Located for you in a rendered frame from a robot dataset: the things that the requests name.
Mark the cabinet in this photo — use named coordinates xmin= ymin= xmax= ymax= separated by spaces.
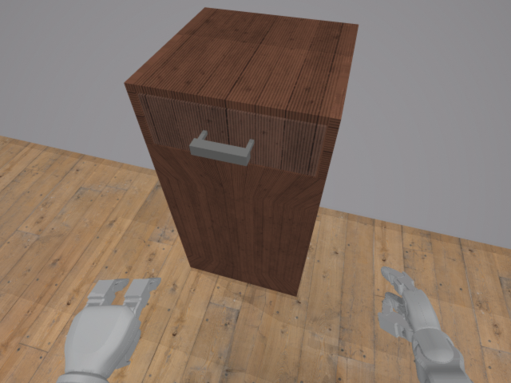
xmin=124 ymin=7 xmax=358 ymax=296

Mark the robot left hand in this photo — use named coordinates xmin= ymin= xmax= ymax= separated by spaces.
xmin=65 ymin=278 xmax=161 ymax=379

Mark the handle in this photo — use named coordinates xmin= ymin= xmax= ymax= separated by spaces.
xmin=189 ymin=130 xmax=255 ymax=166

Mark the robot right hand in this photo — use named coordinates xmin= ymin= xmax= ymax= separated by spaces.
xmin=378 ymin=267 xmax=442 ymax=342

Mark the drawer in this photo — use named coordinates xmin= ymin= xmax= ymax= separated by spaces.
xmin=137 ymin=93 xmax=327 ymax=176

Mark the robot right forearm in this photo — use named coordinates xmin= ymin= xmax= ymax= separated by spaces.
xmin=412 ymin=328 xmax=473 ymax=383

